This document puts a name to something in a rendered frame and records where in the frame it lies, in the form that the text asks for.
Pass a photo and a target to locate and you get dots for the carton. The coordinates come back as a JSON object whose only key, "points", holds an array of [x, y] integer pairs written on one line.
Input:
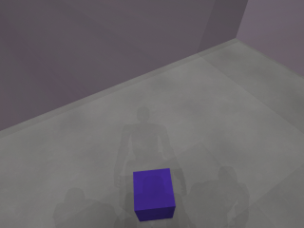
{"points": [[153, 194]]}

